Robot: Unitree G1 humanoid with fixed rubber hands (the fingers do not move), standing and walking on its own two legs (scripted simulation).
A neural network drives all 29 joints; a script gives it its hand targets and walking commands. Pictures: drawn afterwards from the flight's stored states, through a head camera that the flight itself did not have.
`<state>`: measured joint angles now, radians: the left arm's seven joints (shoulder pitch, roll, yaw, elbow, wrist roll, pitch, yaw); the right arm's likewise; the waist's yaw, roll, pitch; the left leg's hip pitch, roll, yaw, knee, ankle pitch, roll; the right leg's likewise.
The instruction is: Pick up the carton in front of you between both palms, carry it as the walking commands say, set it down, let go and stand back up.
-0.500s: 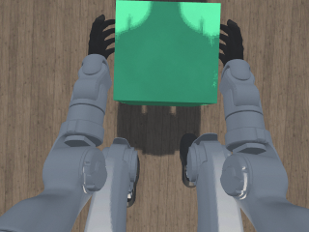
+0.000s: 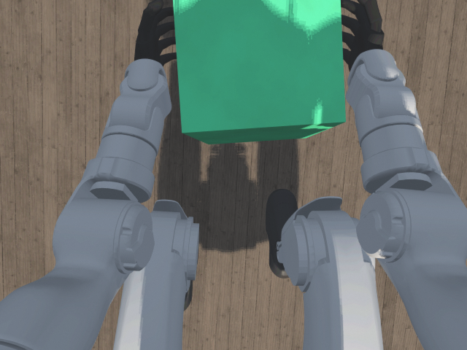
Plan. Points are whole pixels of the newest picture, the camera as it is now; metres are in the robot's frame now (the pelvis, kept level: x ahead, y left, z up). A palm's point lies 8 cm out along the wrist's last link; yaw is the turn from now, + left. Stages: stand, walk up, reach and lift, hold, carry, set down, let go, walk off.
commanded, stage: set down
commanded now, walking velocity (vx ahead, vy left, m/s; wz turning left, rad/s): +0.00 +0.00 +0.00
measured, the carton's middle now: (255, 77) +0.51 -0.07 -0.23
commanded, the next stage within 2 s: none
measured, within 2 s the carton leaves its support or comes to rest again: rests again in 0.86 s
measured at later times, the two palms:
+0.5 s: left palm (156, 62) +0.52 +0.08 -0.17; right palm (362, 61) +0.51 -0.22 -0.16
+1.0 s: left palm (129, 79) +0.51 +0.13 -0.20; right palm (368, 81) +0.48 -0.25 -0.19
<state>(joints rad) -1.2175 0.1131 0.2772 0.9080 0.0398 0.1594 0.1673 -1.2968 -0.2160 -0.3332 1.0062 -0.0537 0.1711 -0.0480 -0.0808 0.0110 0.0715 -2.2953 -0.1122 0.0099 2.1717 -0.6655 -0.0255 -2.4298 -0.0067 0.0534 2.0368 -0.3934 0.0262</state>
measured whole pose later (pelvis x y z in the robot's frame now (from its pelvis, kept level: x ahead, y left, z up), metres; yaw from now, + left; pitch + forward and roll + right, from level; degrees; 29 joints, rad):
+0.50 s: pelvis -0.01 +0.00 -0.01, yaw +0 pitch +41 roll +1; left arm -1.34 0.13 0.30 1.01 0.10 0.12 0.08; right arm -1.37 -0.30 -0.34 1.14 -0.02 0.11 0.00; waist -0.06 0.00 0.20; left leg -2.27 -0.13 -0.01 2.21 -0.65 -0.04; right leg -2.40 -0.02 0.04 2.07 -0.39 0.01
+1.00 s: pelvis -0.01 -0.01 -0.01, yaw +0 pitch +37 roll +1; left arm -1.33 0.30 0.11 1.09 -0.09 0.03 0.10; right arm -1.38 -0.39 -0.21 1.29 0.18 -0.04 -0.07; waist -0.05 -0.01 0.34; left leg -2.22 -0.13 -0.02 2.23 -0.66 -0.05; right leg -2.34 -0.02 0.03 2.08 -0.39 0.01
